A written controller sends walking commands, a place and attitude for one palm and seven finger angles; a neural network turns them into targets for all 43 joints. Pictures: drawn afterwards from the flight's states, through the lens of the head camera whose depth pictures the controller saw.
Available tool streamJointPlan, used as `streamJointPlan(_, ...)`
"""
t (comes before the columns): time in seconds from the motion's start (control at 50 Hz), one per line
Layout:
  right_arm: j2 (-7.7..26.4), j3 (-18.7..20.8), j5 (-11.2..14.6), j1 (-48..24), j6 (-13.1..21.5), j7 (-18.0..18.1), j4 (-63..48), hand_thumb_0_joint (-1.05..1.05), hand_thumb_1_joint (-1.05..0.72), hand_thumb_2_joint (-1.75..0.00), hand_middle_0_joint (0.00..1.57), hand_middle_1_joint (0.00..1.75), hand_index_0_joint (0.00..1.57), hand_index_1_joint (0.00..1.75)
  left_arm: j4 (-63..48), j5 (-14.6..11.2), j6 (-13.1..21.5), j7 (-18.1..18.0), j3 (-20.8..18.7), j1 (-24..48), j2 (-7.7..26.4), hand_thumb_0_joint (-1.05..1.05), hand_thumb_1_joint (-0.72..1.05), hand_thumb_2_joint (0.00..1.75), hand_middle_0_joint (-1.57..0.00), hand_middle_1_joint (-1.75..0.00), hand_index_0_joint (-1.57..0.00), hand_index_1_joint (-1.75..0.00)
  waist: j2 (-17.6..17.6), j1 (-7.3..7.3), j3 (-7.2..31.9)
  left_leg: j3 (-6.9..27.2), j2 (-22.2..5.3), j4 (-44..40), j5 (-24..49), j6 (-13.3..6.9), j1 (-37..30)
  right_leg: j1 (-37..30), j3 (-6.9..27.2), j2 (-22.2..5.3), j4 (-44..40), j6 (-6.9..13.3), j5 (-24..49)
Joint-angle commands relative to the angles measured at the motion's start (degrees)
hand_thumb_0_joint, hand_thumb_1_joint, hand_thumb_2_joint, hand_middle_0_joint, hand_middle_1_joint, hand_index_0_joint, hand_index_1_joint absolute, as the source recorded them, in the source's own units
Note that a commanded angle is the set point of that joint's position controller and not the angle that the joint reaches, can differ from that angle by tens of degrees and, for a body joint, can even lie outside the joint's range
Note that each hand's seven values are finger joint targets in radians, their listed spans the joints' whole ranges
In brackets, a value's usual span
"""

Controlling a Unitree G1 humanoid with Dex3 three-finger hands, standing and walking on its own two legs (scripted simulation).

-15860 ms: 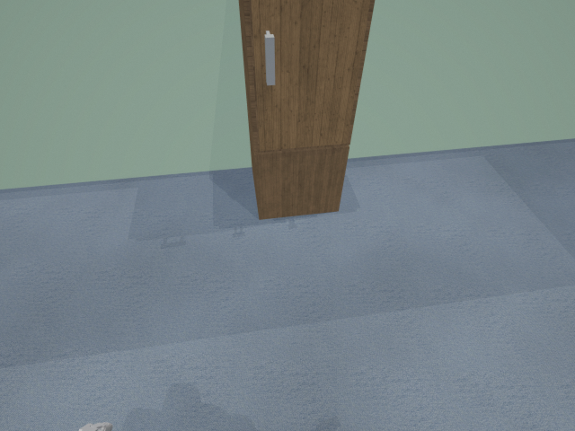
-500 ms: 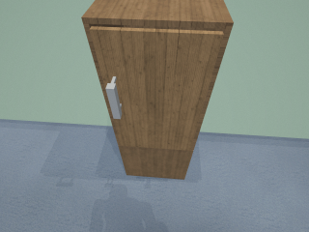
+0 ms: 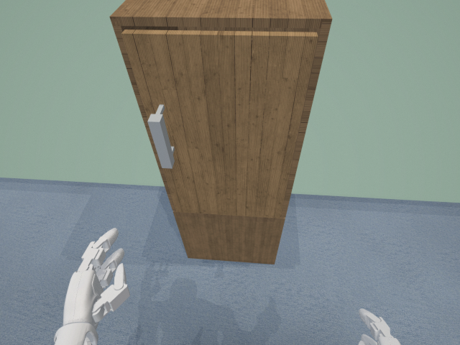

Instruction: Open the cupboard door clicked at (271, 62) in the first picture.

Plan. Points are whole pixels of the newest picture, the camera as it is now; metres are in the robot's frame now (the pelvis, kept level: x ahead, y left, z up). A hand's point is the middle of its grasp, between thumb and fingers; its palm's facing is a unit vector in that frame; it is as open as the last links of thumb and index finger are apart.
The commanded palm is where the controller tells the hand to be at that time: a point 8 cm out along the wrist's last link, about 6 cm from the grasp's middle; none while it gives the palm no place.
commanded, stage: raise the hand with hooked fingers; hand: left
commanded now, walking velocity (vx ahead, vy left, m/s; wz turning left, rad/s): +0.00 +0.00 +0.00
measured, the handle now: (164, 136) +0.55 +0.18 +0.04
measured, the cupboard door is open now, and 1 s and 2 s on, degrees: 0 0 0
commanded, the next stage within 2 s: move the hooked fingers beside the handle in 1.88 s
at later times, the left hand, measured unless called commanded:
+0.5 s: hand (108, 302) +0.20 +0.21 +0.00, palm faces -0.08 -1.00 -0.04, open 10.4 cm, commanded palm +0.17 +0.27 +0.00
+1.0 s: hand (71, 273) +0.23 +0.27 +0.04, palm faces -0.02 -1.00 -0.05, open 13.3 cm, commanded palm +0.21 +0.32 +0.04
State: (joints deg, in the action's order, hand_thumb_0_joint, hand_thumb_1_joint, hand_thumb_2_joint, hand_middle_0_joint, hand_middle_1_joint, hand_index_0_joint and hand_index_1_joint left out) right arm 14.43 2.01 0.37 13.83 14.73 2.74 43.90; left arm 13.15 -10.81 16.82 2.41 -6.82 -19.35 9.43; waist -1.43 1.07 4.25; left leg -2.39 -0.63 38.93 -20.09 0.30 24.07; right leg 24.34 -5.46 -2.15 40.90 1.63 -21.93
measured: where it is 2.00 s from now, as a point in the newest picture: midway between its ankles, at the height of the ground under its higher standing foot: outside the picture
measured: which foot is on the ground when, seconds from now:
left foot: down 0.00-1.00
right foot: down 0.00-1.00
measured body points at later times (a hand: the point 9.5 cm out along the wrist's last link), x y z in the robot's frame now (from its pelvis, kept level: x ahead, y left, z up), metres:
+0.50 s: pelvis -0.04 +0.00 -0.05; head +0.01 +0.01 +0.40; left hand +0.19 +0.27 +0.00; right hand +0.12 -0.22 -0.14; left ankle -0.01 +0.12 -0.72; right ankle -0.01 -0.10 -0.72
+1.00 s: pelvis -0.03 +0.03 -0.03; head +0.01 +0.05 +0.42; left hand +0.22 +0.32 +0.04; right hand +0.15 -0.21 -0.09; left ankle -0.01 +0.12 -0.72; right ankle -0.01 -0.09 -0.72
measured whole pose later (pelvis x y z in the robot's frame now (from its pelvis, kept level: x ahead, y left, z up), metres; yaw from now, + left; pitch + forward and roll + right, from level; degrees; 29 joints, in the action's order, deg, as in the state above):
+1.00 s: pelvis -0.03 +0.03 -0.03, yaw -1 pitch +8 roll -3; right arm 15.7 -2.3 2.1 14.6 14.3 3.8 31.4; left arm 11.9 -18.8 17.0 24.1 -18.6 -8.5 19.8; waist -1.0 0.0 4.6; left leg -1.4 -1.3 53.9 -25.1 -2.2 37.0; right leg 34.5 -5.5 -1.7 50.0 -0.3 -23.4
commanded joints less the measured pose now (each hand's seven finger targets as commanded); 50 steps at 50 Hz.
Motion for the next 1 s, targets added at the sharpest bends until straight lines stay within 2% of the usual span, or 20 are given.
streamJointPlan(0.0,6.97,3.93,0.31,-6.86,3.98,-1.72,-14.0,0.0,-0.9,-0.9,0.2,0.3,0.2,0.3,2.35,-3.68,17.7,14.94,-5.74,-13.2,4.0,0.0,0.62,0.78,-0.22,-0.48,-0.22,-0.48,12.69,-4.38,4.74,0.88,2.68,9.84,7.73,0.53,15.67,6.69,4.42,0.21,5.53,-0.88,12.78)
streamJointPlan(0.04,7.64,4.05,1.14,-7.06,3.53,-2.36,-17.38,0.0,-0.9,-0.9,0.2,0.3,0.2,0.3,1.32,-5.25,21.36,21.71,-11.13,-9.25,10.48,0.0,0.57,0.76,-0.22,-0.51,-0.22,-0.51,6.76,-4.77,9.05,0.18,3.18,14.27,5.98,0.32,19.64,5.58,9.43,-1.32,7.58,-0.62,11.44)
streamJointPlan(0.08,7.45,3.76,2.03,-8.59,2.38,-1.54,-21.7,0.0,-0.9,-0.9,0.2,0.3,0.2,0.3,-3.84,-7.97,18.67,23.71,-12.94,-5.63,12.22,0.0,0.53,0.74,-0.23,-0.54,-0.23,-0.54,6.55,-4.92,11.89,-0.9,3.61,16.0,1.92,-0.44,22.11,4.91,13.23,-2.01,5.39,-1.66,3.26)
streamJointPlan(0.12,7.09,3.13,2.25,-8.16,1.51,-0.62,-23.8,0.0,-0.9,-0.9,0.2,0.3,0.2,0.3,-11.02,-9.71,15.98,22.8,-12.68,2.18,12.94,0.0,0.48,0.72,-0.23,-0.57,-0.23,-0.57,2.91,-3.55,11.0,-0.23,3.06,17.55,-1.06,-0.96,22.54,8.37,14.95,-1.61,3.75,-1.76,-5.39)
streamJointPlan(0.18,6.1,2.54,2.01,-4.47,1.38,0.48,-23.31,0.0,-0.9,-0.9,0.2,0.3,0.2,0.3,-20.99,-8.67,16.18,19.51,-10.84,8.42,12.28,0.0,0.41,0.69,-0.24,-0.62,-0.24,-0.62,-1.1,-0.73,12.98,0.85,1.19,18.42,0.29,-1.85,19.08,11.24,12.72,0.09,4.93,-1.34,-5.57)
streamJointPlan(0.22,6.59,1.67,1.67,-3.06,1.65,1.23,-22.01,0.0,-0.9,-0.9,0.2,0.3,0.2,0.3,-24.31,-7.78,16.76,18.86,-8.49,14.04,12.76,0.0,0.36,0.67,-0.24,-0.64,-0.24,-0.64,0.35,1.8,11.29,2.28,0.26,19.36,0.9,-2.2,19.22,13.71,11.49,1.19,6.23,-1.09,-3.95)
streamJointPlan(0.26,6.83,1.36,1.67,-2.56,2.34,1.86,-20.58,0.0,-0.9,-0.9,0.2,0.3,0.2,0.3,-23.3,-6.78,16.29,19.42,-7.16,14.38,12.99,0.0,0.32,0.65,-0.24,-0.68,-0.24,-0.68,-2.35,2.4,11.78,2.75,0.04,19.3,0.55,-2.35,18.66,14.95,10.5,1.55,6.66,-0.89,-3.72)
streamJointPlan(0.32,7.41,0.71,2.01,-2.89,2.81,2.24,-19.5,0.0,-0.9,-0.9,0.2,0.3,0.2,0.3,-17.09,-7.6,12.12,21.34,-8.98,11.19,14.58,0.0,0.25,0.62,-0.25,-0.72,-0.25,-0.72,-2.28,1.32,10.74,3.8,0.1,17.48,0.85,-2.19,18.58,14.0,8.58,2.35,6.48,-0.53,-3.33)
streamJointPlan(0.4,7.11,0.4,2.36,-3.63,2.7,2.34,-20.09,0.0,-0.9,-0.9,0.2,0.3,0.2,0.3,-14.98,-8.92,6.16,21.62,-12.57,7.96,16.07,0.0,0.15,0.58,-0.25,-0.78,-0.25,-0.78,-0.12,-0.79,13.3,3.75,0.61,13.61,0.99,-1.98,17.53,9.32,7.58,1.68,4.03,-1.19,-4.53)
streamJointPlan(0.42,6.97,0.36,2.18,-4.17,2.48,2.39,-20.01,0.0,-0.9,-0.9,0.2,0.3,0.2,0.3,-12.67,-9.55,5.05,21.49,-14.71,7.04,17.16,0.0,0.13,0.57,-0.25,-0.8,-0.25,-0.8,1.04,-1.68,12.59,4.05,0.55,13.1,1.87,-1.85,17.66,8.53,7.11,2.06,4.24,-0.93,-3.86)
streamJointPlan(0.46,6.66,0.26,2.05,-3.85,2.5,2.05,-20.21,0.0,-0.9,-0.9,0.2,0.3,0.2,0.3,-14.54,-9.9,4.95,20.76,-15.68,5.94,17.12,0.0,0.08,0.55,-0.26,-0.82,-0.26,-0.82,0.08,-2.25,14.35,3.84,0.67,11.76,3.19,-1.78,16.08,7.21,6.32,1.83,4.25,-1.03,-1.97)
streamJointPlan(0.52,6.91,0.03,1.7,-3.71,2.83,1.72,-20.04,0.0,-0.9,-0.9,0.2,0.3,0.2,0.3,-13.93,-9.89,5.93,19.63,-14.81,7.76,16.16,0.0,0.01,0.52,-0.26,-0.87,-0.26,-0.87,1.58,-1.72,11.0,4.41,0.54,9.96,2.65,-1.63,15.61,8.89,4.54,2.55,4.48,-0.79,-2.12)
streamJointPlan(0.58,7.49,0.26,1.76,-2.12,3.59,1.37,-19.69,0.0,-0.9,-0.9,0.2,0.3,0.2,0.3,-15.12,-9.03,7.72,19.45,-13.81,8.16,15.78,0.0,-0.06,0.49,-0.27,-0.92,-0.27,-0.92,-0.5,-1.16,12.24,4.33,0.41,8.48,2.2,-1.59,12.61,10.03,2.86,2.79,5.06,-0.69,-1.4)
streamJointPlan(0.64,8.38,0.3,1.86,-1.37,3.75,1.38,-19.6,0.0,-0.9,-0.9,0.2,0.3,0.2,0.3,-14.01,-9.19,7.88,20.04,-14.42,10.34,17.16,0.0,-0.13,0.46,-0.27,-0.96,-0.27,-0.96,0.6,-0.64,10.72,4.6,0.4,7.58,0.99,-1.56,12.36,10.52,2.63,2.9,4.43,-0.62,-2.18)
streamJointPlan(0.68,8.65,0.27,2.02,-0.91,3.94,1.5,-19.49,0.0,-0.9,-0.9,0.2,0.3,0.2,0.3,-15.05,-8.96,8.0,20.28,-14.32,11.76,17.49,0.0,-0.17,0.44,-0.28,-0.99,-0.28,-0.99,-1.64,-0.61,11.17,4.89,0.25,6.53,1.17,-1.45,10.32,10.6,1.85,2.96,4.74,-0.44,-1.22)
streamJointPlan(0.8,9.03,0.05,2.06,-0.14,3.68,1.71,-19.4,0.0,-0.9,-0.9,0.2,0.3,0.2,0.3,-15.94,-9.14,6.71,20.38,-15.81,14.15,19.38,0.0,-0.31,0.38,-0.29,-1.08,-0.29,-1.08,-4.05,-0.78,12.5,5.56,-0.12,5.01,6.33,-1.01,5.69,8.57,0.96,3.29,4.55,-0.14,4.26)
streamJointPlan(0.88,9.27,-0.3,2.14,-0.24,3.01,1.62,-19.45,0.0,-0.9,-0.9,0.2,0.3,0.2,0.3,-14.01,-9.23,4.84,20.95,-16.13,16.29,20.06,0.0,-0.41,0.34,-0.29,-1.14,-0.29,-1.14,-5.35,-0.76,10.73,5.7,-0.18,4.0,7.94,-0.59,4.36,8.04,0.65,3.48,3.72,-0.05,6.03)
streamJointPlan(0.92,9.58,-0.64,2.05,-0.13,2.52,1.79,-19.51,0.0,-0.9,-0.9,0.2,0.3,0.2,0.3,-12.21,-9.24,3.51,21.58,-16.63,18.77,21.14,0.0,-0.45,0.32,-0.3,-1.17,-0.3,-1.17,-5.27,-0.52,9.09,6.06,-0.18,3.41,8.05,-0.58,4.16,7.93,0.52,3.79,3.28,0.23,6.42)
streamJointPlan(0.94,9.56,-0.69,2.15,-0.23,2.27,1.89,-19.67,0.0,-0.9,-0.9,0.2,0.3,0.2,0.3,-11.41,-9.25,2.92,21.95,-16.88,19.78,21.43,0.0,-0.48,0.31,-0.3,-1.18,-0.3,-1.18,-3.6,-0.4,9.42,6.04,-0.25,3.02,7.4,-0.54,4.2,7.49,0.4,3.72,2.93,0.03,6.14)
streamJointPlan(0.98,9.58,-0.72,2.21,-0.39,2.0,2.14,-19.72,0.0,-0.9,-0.9,0.2,0.3,0.2,0.3,-10.45,-9.38,2.13,22.79,-17.5,21.76,22.12,0.0,-0.5,0.3,-0.3,-1.2,-0.3,-1.2,-3.95,-0.53,10.54,5.85,-0.12,2.68,7.42,-0.56,3.3,6.52,0.64,3.66,2.29,0.0,6.41)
